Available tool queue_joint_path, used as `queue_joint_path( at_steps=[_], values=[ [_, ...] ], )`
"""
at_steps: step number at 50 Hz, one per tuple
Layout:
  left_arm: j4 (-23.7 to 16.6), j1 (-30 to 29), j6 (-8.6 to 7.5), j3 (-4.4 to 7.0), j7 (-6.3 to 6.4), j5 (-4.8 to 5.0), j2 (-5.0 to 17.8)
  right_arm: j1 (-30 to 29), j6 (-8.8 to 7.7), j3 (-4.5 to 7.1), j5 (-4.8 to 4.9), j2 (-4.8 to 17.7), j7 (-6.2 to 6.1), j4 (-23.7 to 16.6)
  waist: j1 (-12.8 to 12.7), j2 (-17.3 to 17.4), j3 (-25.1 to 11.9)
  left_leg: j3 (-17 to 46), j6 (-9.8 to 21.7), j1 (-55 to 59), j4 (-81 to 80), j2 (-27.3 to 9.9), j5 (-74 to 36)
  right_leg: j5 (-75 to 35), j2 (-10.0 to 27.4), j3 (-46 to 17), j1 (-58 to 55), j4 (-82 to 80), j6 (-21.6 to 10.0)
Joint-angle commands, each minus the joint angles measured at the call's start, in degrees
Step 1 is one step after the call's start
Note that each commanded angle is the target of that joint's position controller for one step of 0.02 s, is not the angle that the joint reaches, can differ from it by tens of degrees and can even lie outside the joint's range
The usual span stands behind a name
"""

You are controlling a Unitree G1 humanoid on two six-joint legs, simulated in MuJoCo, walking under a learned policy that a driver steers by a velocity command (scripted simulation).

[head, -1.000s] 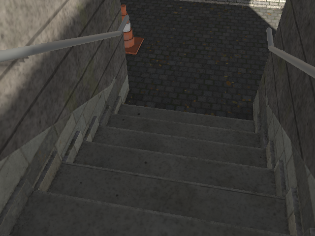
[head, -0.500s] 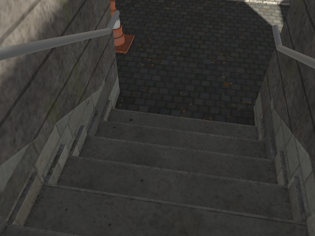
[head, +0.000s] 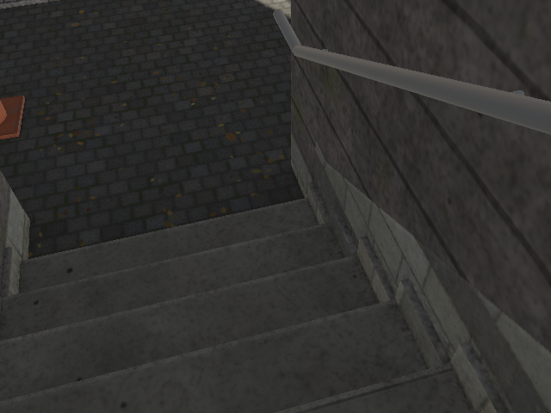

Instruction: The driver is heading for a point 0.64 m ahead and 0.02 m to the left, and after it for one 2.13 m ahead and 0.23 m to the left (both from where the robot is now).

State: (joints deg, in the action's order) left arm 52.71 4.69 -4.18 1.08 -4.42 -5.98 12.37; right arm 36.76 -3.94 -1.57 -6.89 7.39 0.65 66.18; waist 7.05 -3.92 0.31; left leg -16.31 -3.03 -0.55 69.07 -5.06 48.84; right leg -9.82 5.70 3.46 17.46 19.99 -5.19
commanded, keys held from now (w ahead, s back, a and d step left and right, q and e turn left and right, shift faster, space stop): w+e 0.10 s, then w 0.62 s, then q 0.28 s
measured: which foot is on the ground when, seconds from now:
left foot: down 0.00-0.00, up 0.02-0.40, down 0.42-0.80, up 0.82-1.00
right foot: down 0.00-0.44, up 0.46-0.78, down 0.80-1.00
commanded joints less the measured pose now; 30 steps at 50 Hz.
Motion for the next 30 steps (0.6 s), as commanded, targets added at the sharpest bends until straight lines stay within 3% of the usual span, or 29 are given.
queue_joint_path(
  at_steps=[1, 2, 3, 4, 5, 6, 7, 8, 9, 10, 11, 12, 13, 15, 16, 17, 18, 19, 20, 21, 22, 23, 24, 25, 26, 27, 28, 29, 30],
  values=[
    [12.1, 42.2, 0.42, 6.23, 0.93, 0.14, 17.7, 3.2, -0.51, 0.98, 1.42, 3.8, 4.87, -5.0, -15.9, -8.3, -25.1, 9.4, -1.2, -44.1, 38.4, 2.2, 0.2, -50.3, 11.3, -15.1, -69.7, 20.6, -18.8],
    [13.7, 46.3, -0.24, 5.94, 1.84, -0.29, 14.8, -14.3, -2.33, 2.60, 4.12, 8.5, 4.50, -12.3, -22.2, -4.0, -17.2, 11.4, -2.1, -58.1, 43.7, 3.2, 2.8, -41.8, 12.6, -20.6, -66.7, 16.0, -19.6],
    [13.4, 42.1, -1.57, 5.50, 2.42, 1.02, 12.8, -26.0, -3.87, 2.37, 4.79, 9.0, 3.33, -18.0, -22.9, -2.8, -11.2, 13.6, -1.0, -65.3, 41.8, 1.2, 1.9, -22.2, 12.2, -20.8, -58.5, 11.8, -18.6],
    [8.2, 30.2, -1.64, 3.05, 2.29, 2.15, 5.4, -27.1, -4.51, 2.05, 4.08, 8.4, 1.95, -19.6, -16.4, 6.0, -7.0, 18.6, 1.7, -61.9, 26.5, -3.1, -7.2, -3.4, 12.4, -21.5, -43.9, 9.1, -15.8],
    [6.2, 24.0, -1.64, 2.02, 1.57, 0.91, 3.6, -26.3, -4.67, 3.09, 3.69, 10.1, 0.57, -19.9, -11.6, 6.1, 0.5, 19.1, 3.1, -55.5, 21.5, -3.9, -10.2, -2.0, 13.5, -23.5, -24.3, 7.2, -17.6],
    [3.3, 16.7, -3.04, -0.35, 1.37, 1.02, -1.1, -20.4, -3.91, 2.34, 2.41, 7.4, -0.72, -17.6, -5.6, 9.5, 4.3, 23.9, 4.6, -44.3, 3.0, -7.2, -26.4, -3.7, 12.7, -20.1, -4.6, 4.5, -14.8],
    [0.3, 11.1, -3.60, -0.39, 0.95, 1.81, 0.9, -16.6, -2.97, 1.68, 1.56, 4.5, -0.78, -14.2, -3.9, 7.6, 7.6, 22.1, 4.4, -33.5, -9.3, -7.0, -36.6, -3.9, 9.8, -15.7, 11.9, -0.5, -15.4],
    [0.7, 12.9, -3.58, 0.98, 0.58, 3.07, 6.4, -15.0, -1.43, 1.41, 0.99, 2.8, -0.05, -14.3, -2.6, 2.4, 5.3, 19.1, 3.2, -27.6, -10.2, -3.6, -34.8, -1.6, 7.9, -16.2, 16.3, -0.2, -16.4],
    [1.6, 16.4, -3.63, 1.94, -0.39, 1.75, 9.0, -12.2, -0.76, 1.22, 1.72, 3.6, 0.98, -12.8, -2.6, 1.3, 2.6, 17.1, 2.5, -23.4, -7.4, -1.9, -38.0, 0.8, 5.5, -14.1, 20.5, 3.3, -15.9],
    [1.0, 17.5, -3.78, 1.38, -0.72, -0.47, 8.1, -5.4, -0.92, 0.14, 0.93, 2.0, 2.45, -9.9, -1.5, 3.2, 2.9, 15.7, 2.8, -16.4, -4.0, 0.4, -52.1, 6.7, 2.3, -11.1, 29.9, 10.2, -14.1],
    [0.9, 19.6, -4.32, 0.47, 0.51, -0.96, 3.8, -11.5, -1.27, 0.04, 0.49, 2.7, 3.01, -11.0, -5.2, 5.3, 2.4, 22.5, 2.3, -26.8, -14.6, -2.8, -68.1, 14.9, 1.1, -12.8, 21.6, 14.3, -12.0],
    [2.0, 23.9, -4.36, 0.21, 1.71, -0.10, 3.0, -18.6, -1.15, 0.12, 0.66, 5.2, 2.89, -13.5, -9.0, 3.9, 1.1, 23.0, 1.5, -35.7, -20.0, -3.3, -71.1, 19.0, 2.3, -16.2, 11.8, 19.0, -12.1],
    [1.1, 24.3, -4.37, -0.49, 2.63, 1.02, 1.3, -24.1, -1.23, -0.16, 1.46, 6.8, 2.39, -14.2, -11.1, 5.5, 0.3, 24.0, 1.2, -32.9, -33.3, -4.7, -82.8, 27.7, 0.0, -13.9, 12.1, 22.6, -8.9],
    [1.1, 24.7, -3.75, -1.01, 1.93, -0.33, 4.3, -28.9, -0.09, 1.05, 2.38, 10.4, 1.78, -17.3, -9.4, 2.2, 1.7, 17.4, 1.3, -18.1, -33.4, -0.8, -77.4, 36.3, -0.8, -14.7, 23.3, 24.1, -7.5],
    [1.1, 26.6, -3.43, -1.20, 1.72, -0.19, 4.4, -31.4, 0.23, 1.31, 1.85, 12.1, 2.02, -17.9, -10.7, 2.1, 3.9, 17.6, 1.3, -21.2, -36.2, -1.6, -72.8, 40.0, 1.5, -17.3, 19.6, 25.4, -7.8],
    [1.0, 27.8, -3.25, -2.11, 1.69, -0.09, 3.0, -34.9, 0.60, 1.20, 0.79, 11.5, 2.10, -20.0, -11.1, 1.5, 4.3, 18.3, 2.4, -19.6, -37.1, -1.9, -69.2, 40.7, 1.8, -19.3, 18.1, 27.2, -7.0],
    [0.9, 28.2, -2.72, -1.64, 2.06, 0.91, 4.4, -35.5, 0.68, 1.23, 0.93, 11.7, 2.36, -20.4, -11.9, 1.4, 6.5, 18.6, 3.2, -21.8, -43.2, -1.9, -66.8, 38.4, 3.0, -21.8, 13.6, 30.2, -6.9],
    [1.3, 27.9, -1.60, -1.16, 2.04, 0.94, 6.9, -33.7, 0.10, 1.52, 1.84, 12.2, 2.24, -19.3, -11.7, 1.3, 6.0, 18.0, 4.1, -18.5, -44.8, -1.3, -67.9, 37.6, 3.3, -22.4, 11.4, 34.2, -6.1],
    [1.3, 25.9, -0.46, -0.60, 1.38, 1.04, 8.8, -26.9, -0.66, 2.95, 3.88, 14.9, 1.62, -17.2, -8.4, 4.2, 5.8, 17.1, 5.4, -12.7, -51.7, -1.3, -71.2, 34.0, 2.1, -20.7, 10.1, 41.3, -3.7],
    [1.8, 24.9, 0.35, 0.21, -1.01, -0.30, 12.3, -11.5, -1.92, 5.72, 4.97, 19.3, 1.11, -12.2, -1.4, 6.4, 0.0, 14.3, 8.1, 5.4, -49.7, -1.0, -74.6, 27.4, -0.9, -15.9, 14.1, 54.9, 0.7],
    [5.7, 39.7, -0.37, -0.72, -3.62, 0.29, 3.0, 3.9, -1.74, 7.69, 4.22, 24.4, 2.86, -7.8, -0.9, 21.8, -18.1, 19.0, 22.2, 37.3, -25.4, -9.5, -107.9, 48.0, -10.9, -7.7, 31.3, 87.4, 6.4],
    [1.4, 38.2, -0.72, -0.77, -5.08, 2.42, 3.9, 3.7, -1.55, 7.32, 2.30, 25.3, 4.17, -9.4, -1.0, 23.6, -23.8, 34.6, 29.1, 42.4, -27.2, -16.5, -109.5, 59.6, -12.5, -5.1, 47.8, 110.1, 7.4],
    [-3.6, 25.5, -0.72, -0.28, -4.14, 3.54, 5.7, 4.8, -1.12, 7.42, 0.57, 22.4, 4.03, -9.1, 3.7, 14.5, -15.2, 37.5, 27.5, 37.5, -31.5, -17.9, -91.7, 56.9, -10.5, -5.7, 61.7, 110.3, 7.2],
    [-7.4, 18.9, -1.03, -0.66, -2.44, 3.92, 5.2, 1.2, -0.82, 6.74, 1.53, 20.5, 4.16, -8.8, 2.5, 9.9, -8.8, 43.1, 26.4, 26.4, -36.9, -20.9, -58.0, 49.3, -6.9, -6.8, 69.4, 106.5, 6.0],
    [-6.6, 19.2, -1.00, -0.63, -0.83, 4.01, 5.4, -3.1, -1.35, 3.92, 1.18, 12.6, 4.15, -9.1, -1.5, 5.0, -0.3, 41.6, 23.1, 8.1, -41.5, -19.6, -45.3, 37.6, -3.2, -10.3, 64.0, 99.6, 3.2],
    [-6.5, 21.4, -0.48, -2.63, -0.03, 2.33, 0.5, -10.7, -1.40, 1.92, 0.49, 8.0, 3.65, -10.2, -8.5, 2.3, 2.8, 39.8, 22.1, -10.2, -44.7, -19.9, -40.7, 25.8, 2.4, -14.7, 53.1, 89.5, 0.4],
    [-6.6, 21.2, 0.26, -3.82, -0.18, 0.42, -2.3, -16.0, -2.03, 0.35, 0.57, 4.0, 2.41, -11.3, -11.3, 3.6, 7.6, 38.0, 21.4, -23.8, -49.1, -17.6, -39.2, 17.9, 4.7, -15.1, 48.9, 82.3, -0.9],
    [-6.2, 21.6, 0.66, -3.94, -0.56, -1.63, -2.6, -19.9, -3.68, 0.51, 1.76, 4.1, 1.15, -12.0, -11.9, 4.6, 6.4, 32.5, 20.0, -28.2, -50.1, -10.8, -33.5, 10.9, 4.3, -12.1, 44.8, 70.3, -1.3],
    [-6.8, 18.7, 0.67, -3.14, -1.10, -1.16, -0.2, -24.6, -5.62, 0.53, 2.97, 3.9, 0.25, -14.0, -10.6, 1.3, 4.7, 25.5, 19.8, -38.9, -52.4, -7.0, -29.3, -1.3, 3.2, -8.4, 32.2, 50.9, -0.6]
  ],
)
